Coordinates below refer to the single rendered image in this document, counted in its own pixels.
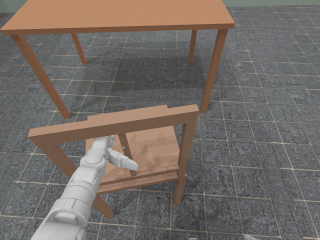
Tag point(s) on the table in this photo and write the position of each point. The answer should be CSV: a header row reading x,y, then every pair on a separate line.
x,y
37,17

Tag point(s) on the left robot upper arm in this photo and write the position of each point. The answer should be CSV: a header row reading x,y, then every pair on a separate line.
x,y
60,231

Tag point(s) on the left robot hand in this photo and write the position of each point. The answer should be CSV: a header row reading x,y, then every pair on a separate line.
x,y
115,158

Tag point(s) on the chair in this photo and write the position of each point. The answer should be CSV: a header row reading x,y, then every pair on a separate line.
x,y
148,137

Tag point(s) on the left robot forearm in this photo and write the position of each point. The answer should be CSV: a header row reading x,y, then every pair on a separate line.
x,y
74,205

